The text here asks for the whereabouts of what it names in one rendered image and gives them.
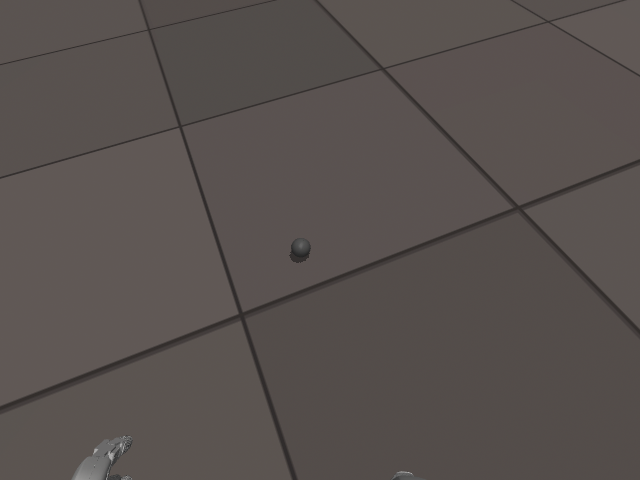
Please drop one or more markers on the ball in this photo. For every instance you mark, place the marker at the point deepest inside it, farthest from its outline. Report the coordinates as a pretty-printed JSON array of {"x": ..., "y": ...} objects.
[{"x": 300, "y": 247}]

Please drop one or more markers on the left robot hand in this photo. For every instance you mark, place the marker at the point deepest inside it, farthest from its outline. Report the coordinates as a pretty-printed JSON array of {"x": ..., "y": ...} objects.
[{"x": 104, "y": 457}]

